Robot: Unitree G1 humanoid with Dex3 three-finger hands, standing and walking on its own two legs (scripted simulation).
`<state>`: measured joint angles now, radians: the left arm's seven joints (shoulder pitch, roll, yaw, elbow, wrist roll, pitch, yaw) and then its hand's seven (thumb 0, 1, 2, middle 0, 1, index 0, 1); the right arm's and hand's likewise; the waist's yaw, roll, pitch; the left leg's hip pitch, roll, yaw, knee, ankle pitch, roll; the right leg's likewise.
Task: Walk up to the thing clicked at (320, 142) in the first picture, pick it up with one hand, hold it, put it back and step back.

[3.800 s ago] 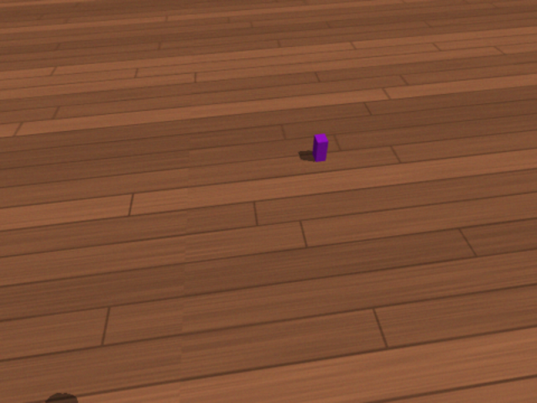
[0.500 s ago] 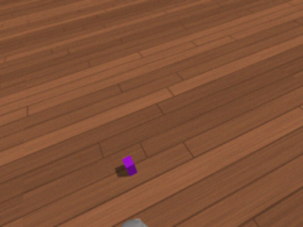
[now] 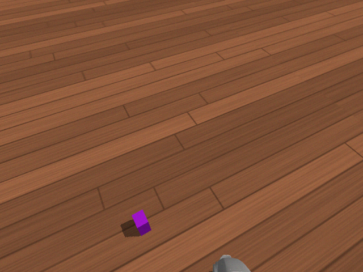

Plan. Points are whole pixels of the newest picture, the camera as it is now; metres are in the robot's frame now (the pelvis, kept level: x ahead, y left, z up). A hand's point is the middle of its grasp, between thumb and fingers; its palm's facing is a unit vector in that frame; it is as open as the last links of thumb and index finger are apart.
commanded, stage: walk up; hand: left
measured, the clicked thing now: (141, 223) +0.45 +0.21 -0.69
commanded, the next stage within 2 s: stand in 1.66 s
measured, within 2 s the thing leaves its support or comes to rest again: neither
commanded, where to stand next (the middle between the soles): +0.12 +0.01 m, yaw +0 degrees
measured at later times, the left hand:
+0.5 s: hand out of the picture +0.13 +0.27 -0.16, palm faces -0.01 -0.93 -0.35, open 7.4 cm
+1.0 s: hand (81, 270) +0.17 +0.25 -0.14, palm faces +0.00 -0.94 -0.34, open 7.4 cm
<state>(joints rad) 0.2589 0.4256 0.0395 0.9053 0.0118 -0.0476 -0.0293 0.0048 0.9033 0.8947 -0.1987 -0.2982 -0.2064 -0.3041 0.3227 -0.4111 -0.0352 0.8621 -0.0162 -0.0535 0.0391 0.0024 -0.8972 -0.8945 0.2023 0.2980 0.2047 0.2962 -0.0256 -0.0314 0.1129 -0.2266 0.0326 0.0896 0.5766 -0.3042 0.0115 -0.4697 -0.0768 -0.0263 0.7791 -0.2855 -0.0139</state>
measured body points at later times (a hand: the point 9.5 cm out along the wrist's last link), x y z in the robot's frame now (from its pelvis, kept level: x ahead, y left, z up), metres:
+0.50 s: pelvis +0.06 +0.01 +0.00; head +0.07 +0.02 +0.45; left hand +0.13 +0.32 -0.13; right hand +0.13 -0.30 -0.12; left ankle +0.09 +0.13 -0.73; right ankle +0.11 -0.13 -0.73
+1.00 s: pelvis +0.08 +0.00 +0.02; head +0.09 +0.00 +0.47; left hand +0.17 +0.30 -0.11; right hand +0.19 -0.30 -0.11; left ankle +0.09 +0.13 -0.73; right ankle +0.11 -0.13 -0.73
